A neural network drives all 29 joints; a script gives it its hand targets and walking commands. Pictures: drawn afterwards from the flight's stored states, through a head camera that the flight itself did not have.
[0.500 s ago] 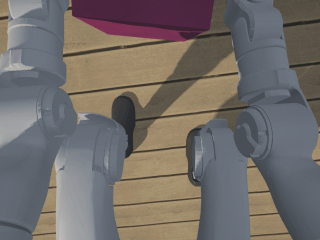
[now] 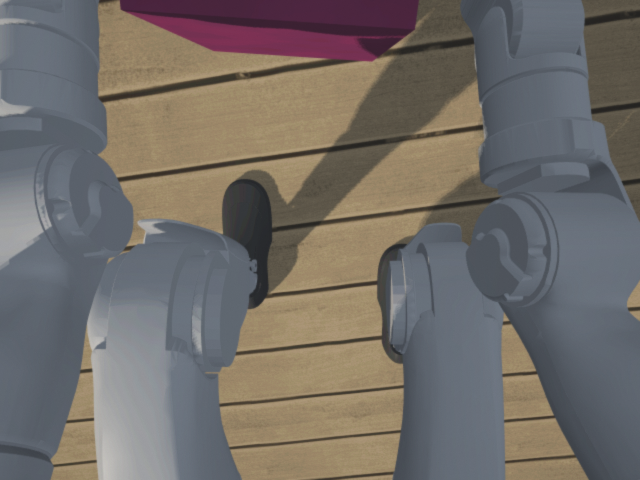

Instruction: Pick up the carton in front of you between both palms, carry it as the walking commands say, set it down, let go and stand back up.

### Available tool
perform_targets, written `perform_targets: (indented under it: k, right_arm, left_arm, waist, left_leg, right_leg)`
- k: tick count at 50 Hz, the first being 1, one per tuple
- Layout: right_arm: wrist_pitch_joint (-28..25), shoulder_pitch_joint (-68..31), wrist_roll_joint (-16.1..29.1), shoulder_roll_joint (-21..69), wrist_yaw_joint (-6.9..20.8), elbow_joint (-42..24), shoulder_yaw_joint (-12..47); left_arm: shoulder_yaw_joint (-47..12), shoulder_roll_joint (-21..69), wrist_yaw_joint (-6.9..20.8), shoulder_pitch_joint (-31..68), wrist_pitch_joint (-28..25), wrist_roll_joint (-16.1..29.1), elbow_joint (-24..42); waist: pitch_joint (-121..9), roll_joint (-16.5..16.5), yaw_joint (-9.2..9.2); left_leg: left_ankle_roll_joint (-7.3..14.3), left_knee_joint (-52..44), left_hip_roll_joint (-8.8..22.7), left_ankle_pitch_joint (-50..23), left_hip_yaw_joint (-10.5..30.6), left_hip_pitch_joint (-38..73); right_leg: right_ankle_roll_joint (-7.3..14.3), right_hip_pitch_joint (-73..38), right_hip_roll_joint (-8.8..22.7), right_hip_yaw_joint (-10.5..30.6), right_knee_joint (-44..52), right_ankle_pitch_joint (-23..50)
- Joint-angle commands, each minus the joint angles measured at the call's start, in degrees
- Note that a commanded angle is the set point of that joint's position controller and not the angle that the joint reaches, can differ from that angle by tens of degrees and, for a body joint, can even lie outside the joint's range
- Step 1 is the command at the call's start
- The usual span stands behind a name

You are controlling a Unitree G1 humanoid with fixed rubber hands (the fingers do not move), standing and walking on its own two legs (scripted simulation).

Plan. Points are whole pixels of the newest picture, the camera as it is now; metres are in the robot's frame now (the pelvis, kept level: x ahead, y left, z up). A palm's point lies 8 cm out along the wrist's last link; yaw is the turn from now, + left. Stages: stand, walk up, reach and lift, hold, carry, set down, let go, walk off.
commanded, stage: set down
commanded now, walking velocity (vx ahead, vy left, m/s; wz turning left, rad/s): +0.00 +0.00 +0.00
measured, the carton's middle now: out of the picture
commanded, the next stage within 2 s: let go in 1.50 s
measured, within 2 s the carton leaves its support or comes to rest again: neither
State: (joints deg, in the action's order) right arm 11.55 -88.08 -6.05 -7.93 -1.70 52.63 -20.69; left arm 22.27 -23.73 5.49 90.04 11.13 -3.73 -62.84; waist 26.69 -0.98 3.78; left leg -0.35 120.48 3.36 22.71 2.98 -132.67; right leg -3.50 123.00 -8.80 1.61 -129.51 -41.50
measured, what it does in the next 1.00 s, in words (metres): rises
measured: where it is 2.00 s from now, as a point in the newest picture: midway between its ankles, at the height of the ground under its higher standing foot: (326, 295)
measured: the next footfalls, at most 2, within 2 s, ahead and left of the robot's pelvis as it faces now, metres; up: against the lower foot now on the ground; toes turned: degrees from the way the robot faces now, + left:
none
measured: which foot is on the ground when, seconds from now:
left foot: down 0.00-1.00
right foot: down 0.00-1.00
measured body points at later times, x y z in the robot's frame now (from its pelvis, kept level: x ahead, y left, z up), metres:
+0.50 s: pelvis +0.00 +0.00 +0.00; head +0.39 +0.03 +0.21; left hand +0.56 +0.28 -0.19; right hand +0.60 -0.11 -0.18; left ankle +0.16 +0.14 -0.33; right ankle +0.08 -0.12 -0.33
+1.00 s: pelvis +0.01 +0.01 +0.10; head +0.36 +0.05 +0.38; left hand +0.57 +0.28 -0.02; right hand +0.61 -0.10 -0.01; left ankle +0.16 +0.14 -0.34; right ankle +0.08 -0.12 -0.33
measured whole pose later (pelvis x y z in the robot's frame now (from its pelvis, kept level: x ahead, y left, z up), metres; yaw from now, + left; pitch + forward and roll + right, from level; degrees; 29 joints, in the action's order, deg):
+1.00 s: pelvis +0.01 +0.01 +0.10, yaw +0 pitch +45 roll -4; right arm 12.6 -80.7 3.8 -15.4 -7.4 52.4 -13.5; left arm 17.7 -23.5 -1.5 82.8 10.1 1.1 -59.4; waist 6.9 -1.9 2.5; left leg -0.1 100.3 1.8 20.9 2.9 -124.3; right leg -2.8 115.2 -5.4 1.0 -107.2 -37.2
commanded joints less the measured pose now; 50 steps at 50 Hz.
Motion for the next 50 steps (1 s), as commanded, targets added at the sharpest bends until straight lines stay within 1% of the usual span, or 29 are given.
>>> perform_targets:
  k: [1, 6, 7, 8, 9, 10, 11, 12, 13, 14, 16, 19, 21, 22, 24, 25, 29, 31, 33, 36, 39, 42, 46, 50]
  right_arm:
    - [2.0, -18.1, 0.6, 34.3, 8.8, 4.2, 13.7]
    - [1.6, -17.7, -0.6, 30.3, 7.9, 3.8, 12.7]
    - [1.3, -17.7, -0.7, 28.2, 7.3, 3.7, 12.3]
    - [0.9, -17.0, -1.0, 24.1, 6.4, 3.8, 11.3]
    - [0.4, -15.7, -1.4, 18.3, 5.0, 3.8, 9.9]
    - [-0.3, -13.7, -1.6, 9.7, 2.8, 3.3, 7.9]
    - [-1.2, -11.5, -1.2, -0.9, 0.0, 3.0, 6.2]
    - [-2.7, -10.7, 0.4, -10.3, -3.0, 0.7, 5.6]
    - [-3.7, -12.4, 2.5, -12.8, -4.7, -0.1, 6.5]
    - [-4.4, -14.0, 4.8, -14.0, -5.5, -0.4, 8.0]
    - [-5.5, -16.6, 9.7, -15.2, -6.1, -0.3, 12.0]
    - [-6.0, -18.7, 16.2, -14.2, -5.8, -0.9, 18.3]
    - [-5.8, -19.5, 19.0, -13.8, -5.8, -1.7, 20.7]
    - [-5.6, -19.7, 19.8, -13.9, -5.9, -2.2, 21.3]
    - [-4.9, -19.6, 20.1, -14.6, -6.4, -3.2, 21.0]
    - [-4.5, -19.3, 19.9, -15.1, -6.6, -3.7, 20.4]
    - [-2.6, -18.4, 17.3, -16.6, -8.1, -7.0, 16.6]
    - [-1.4, -17.9, 15.8, -17.1, -8.7, -8.6, 14.6]
    - [-0.2, -16.3, 14.1, -17.0, -8.8, -7.4, 12.4]
    - [0.6, -12.6, 11.9, -15.1, -8.1, -3.4, 9.1]
    - [0.2, -10.2, 10.0, -13.4, -6.8, -1.7, 7.0]
    - [-0.3, -9.0, 9.1, -12.6, -6.0, -2.1, 6.3]
    - [-0.4, -8.5, 9.4, -12.8, -5.6, -4.9, 6.7]
    - [0.4, -7.9, 10.0, -13.8, -5.7, -8.8, 7.3]
  left_arm:
    - [-11.0, 41.3, 10.2, 16.4, 1.9, 1.4, -2.5]
    - [-9.3, 37.0, 9.5, 16.0, 1.1, 0.1, -3.2]
    - [-8.7, 34.9, 9.0, 15.8, 0.7, -0.2, -3.3]
    - [-7.4, 30.7, 8.1, 15.0, 0.0, -0.5, -3.6]
    - [-5.4, 24.5, 6.6, 14.0, -0.9, -0.8, -3.8]
    - [-2.5, 15.6, 4.5, 12.0, -2.0, -1.2, -4.1]
    - [0.6, 4.2, 1.3, 9.6, -3.5, -1.3, -3.8]
    - [1.2, -5.4, -2.0, 8.8, -5.3, -0.4, -3.3]
    - [0.1, -8.4, -4.2, 11.1, -6.7, 1.2, -2.1]
    - [-0.8, -10.2, -5.7, 13.0, -7.8, 3.0, -2.1]
    - [-3.3, -12.4, -7.3, 15.5, -9.5, 6.8, -2.5]
    - [-6.4, -13.9, -7.7, 16.9, -10.6, 10.4, -1.8]
    - [-7.5, -14.8, -7.7, 17.3, -10.7, 12.1, -0.8]
    - [-7.9, -15.3, -7.6, 17.4, -10.5, 12.8, -0.2]
    - [-8.3, -16.0, -7.6, 17.5, -9.9, 13.6, 0.8]
    - [-8.5, -16.2, -7.5, 17.5, -9.4, 13.8, 1.5]
    - [-9.2, -15.4, -7.5, 17.3, -6.9, 13.7, 5.3]
    - [-9.3, -14.5, -7.6, 17.0, -5.2, 13.1, 7.6]
    - [-9.0, -13.1, -7.7, 15.9, -3.6, 11.9, 7.6]
    - [-8.1, -10.4, -7.4, 13.7, -2.5, 9.7, 5.4]
    - [-6.6, -8.2, -6.9, 11.6, -2.7, 7.2, 4.5]
    - [-5.1, -7.5, -6.7, 10.0, -2.9, 5.4, 5.0]
    - [-3.9, -7.9, -6.9, 8.8, -2.7, 4.5, 7.8]
    - [-4.0, -8.1, -7.1, 7.8, -1.5, 4.9, 12.2]
  waist:
    - [-42.5, -5.2, -0.35]
    - [-42.5, -5.1, -0.31]
    - [-42.9, -4.9, -0.27]
    - [-43.5, -4.7, -0.3]
    - [-44.3, -4.3, -0.28]
    - [-45.8, -3.7, -0.34]
    - [-47.9, -3.2, 0.04]
    - [-51.0, -2.5, 0.03]
    - [-54.3, -2.0, 0.73]
    - [-57.2, -1.8, 1.3]
    - [-62.7, -2.4, 2.56]
    - [-70.2, -3.7, 5.01]
    - [-74.9, -3.8, 6.25]
    - [-77.2, -3.8, 6.54]
    - [-80.5, -3.2, 6.18]
    - [-82.2, -2.7, 5.72]
    - [-89.5, -0.1, 2.83]
    - [-92.6, 1.5, 1.69]
    - [-89.8, 2.6, 0.73]
    - [-80.3, 3.5, -0.24]
    - [-76.0, 3.5, -0.38]
    - [-77.0, 3.1, 0.28]
    - [-82.7, 2.4, 1.1]
    - [-90.3, 2.4, 0.76]
  left_leg:
    - [2.1, -2.4, -5.9, -1.4, -3.5, 35.9]
    - [1.6, -2.0, -5.3, -1.3, -3.9, 36.0]
    - [1.4, -1.9, -5.2, -1.6, -4.1, 36.5]
    - [1.0, -1.8, -4.9, -1.9, -4.4, 37.3]
    - [0.6, -1.8, -4.6, -2.5, -4.7, 38.3]
    - [0.2, -1.7, -4.2, -3.5, -4.9, 39.7]
    - [-0.3, -1.8, -3.8, -4.8, -5.0, 42.0]
    - [-0.6, -1.6, -3.5, -7.6, -4.7, 44.4]
    - [-0.6, -1.2, -3.4, -11.9, -4.2, 46.5]
    - [-0.4, -0.6, -3.2, -15.7, -3.8, 48.8]
    - [0.2, 0.5, -2.6, -21.4, -3.2, 51.9]
    - [1.0, 0.7, -2.0, -25.6, -2.9, 54.5]
    - [1.2, 0.4, -1.9, -26.6, -3.2, 56.2]
    - [1.2, 0.2, -1.9, -26.6, -3.3, 57.4]
    - [1.3, -0.4, -2.0, -26.1, -3.6, 60.1]
    - [1.3, -0.7, -2.1, -25.8, -3.7, 61.7]
    - [0.8, -3.0, -2.8, -24.8, -4.6, 68.5]
    - [0.5, -4.9, -3.4, -23.7, -5.3, 70.8]
    - [0.3, -7.3, -3.7, -20.6, -5.7, 68.8]
    - [-0.1, -10.9, -3.8, -15.1, -5.7, 62.0]
    - [-0.2, -13.9, -3.9, -13.6, -5.4, 58.6]
    - [-0.1, -16.6, -4.1, -14.5, -5.3, 59.5]
    - [0.1, -20.2, -4.6, -17.2, -5.3, 64.9]
    - [0.2, -23.9, -5.3, -21.8, -5.3, 73.1]
  right_leg:
    - [3.3, -4.9, 0.1, -4.4, 17.0, 4.7]
    - [2.5, -7.7, 0.3, -4.3, 16.9, 5.6]
    - [2.2, -8.6, 0.5, -4.3, 16.9, 6.0]
    - [1.8, -9.7, 0.7, -4.3, 17.0, 6.4]
    - [1.4, -11.0, 1.0, -4.4, 17.2, 7.0]
    - [0.8, -12.8, 1.5, -4.4, 17.3, 7.9]
    - [0.2, -14.3, 2.1, -4.5, 17.4, 8.8]
    - [-0.3, -15.9, 2.6, -4.3, 17.4, 11.0]
    - [-0.8, -16.2, 2.9, -4.0, 16.8, 14.2]
    - [-1.1, -15.6, 3.2, -3.8, 16.3, 16.8]
    - [-1.8, -14.7, 3.9, -3.6, 15.4, 20.8]
    - [-1.9, -16.1, 4.6, -3.4, 14.6, 24.0]
    - [-1.6, -17.9, 4.8, -3.4, 14.7, 24.5]
    - [-1.4, -18.5, 4.8, -3.5, 14.9, 24.1]
    - [-1.1, -18.3, 4.7, -4.1, 15.9, 22.6]
    - [-1.0, -18.4, 4.5, -4.4, 16.6, 21.9]
    - [-0.4, -18.8, 3.5, -6.1, 19.9, 19.2]
    - [0.1, -19.4, 2.8, -6.8, 22.2, 17.8]
    - [0.5, -18.3, 2.5, -6.8, 24.5, 15.2]
    - [0.8, -14.9, 2.4, -6.3, 27.5, 11.5]
    - [0.8, -12.7, 2.4, -5.9, 29.9, 11.2]
    - [0.5, -12.5, 2.3, -5.9, 32.2, 11.9]
    - [0.0, -14.4, 1.9, -6.3, 35.2, 13.2]
    - [-0.3, -16.7, 1.6, -7.3, 38.6, 15.5]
